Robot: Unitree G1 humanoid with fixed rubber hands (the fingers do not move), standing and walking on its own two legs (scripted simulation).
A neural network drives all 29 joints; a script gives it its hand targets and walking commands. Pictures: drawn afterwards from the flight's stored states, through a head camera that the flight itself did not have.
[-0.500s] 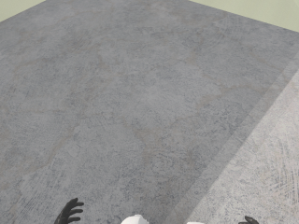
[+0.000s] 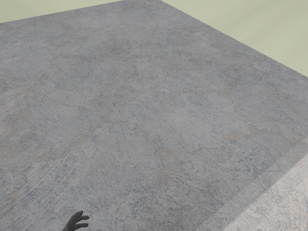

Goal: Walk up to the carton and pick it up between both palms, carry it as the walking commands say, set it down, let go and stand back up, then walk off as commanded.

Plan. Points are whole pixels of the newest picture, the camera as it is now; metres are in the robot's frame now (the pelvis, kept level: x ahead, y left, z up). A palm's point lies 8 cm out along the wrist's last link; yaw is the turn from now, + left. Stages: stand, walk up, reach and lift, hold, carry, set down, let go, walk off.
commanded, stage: walk up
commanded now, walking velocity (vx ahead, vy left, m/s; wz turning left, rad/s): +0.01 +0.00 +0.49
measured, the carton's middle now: out of the picture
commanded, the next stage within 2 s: none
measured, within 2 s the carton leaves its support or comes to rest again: neither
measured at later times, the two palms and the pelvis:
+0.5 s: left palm out of the picture +0.11 +0.24 -0.05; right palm out of the picture +0.13 -0.28 -0.13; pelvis +0.01 -0.05 +0.02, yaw +10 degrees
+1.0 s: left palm out of the picture +0.07 +0.12 -0.06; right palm (305, 224) +0.16 -0.42 -0.13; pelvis +0.03 -0.17 +0.01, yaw +23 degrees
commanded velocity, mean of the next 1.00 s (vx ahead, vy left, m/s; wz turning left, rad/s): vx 0.00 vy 0.00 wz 0.49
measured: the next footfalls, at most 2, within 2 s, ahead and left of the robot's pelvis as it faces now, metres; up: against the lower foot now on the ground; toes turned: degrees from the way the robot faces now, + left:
right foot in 0.40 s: +0.05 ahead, -0.06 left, +0.00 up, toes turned +2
left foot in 0.72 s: +0.06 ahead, +0.14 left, +0.00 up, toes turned +7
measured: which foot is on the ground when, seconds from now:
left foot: down 0.00-0.40, up 0.42-0.70, down 0.72-0.82, up 0.84-1.00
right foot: up 0.00-0.38, down 0.40-0.66, up 0.68-0.80, down 0.82-1.00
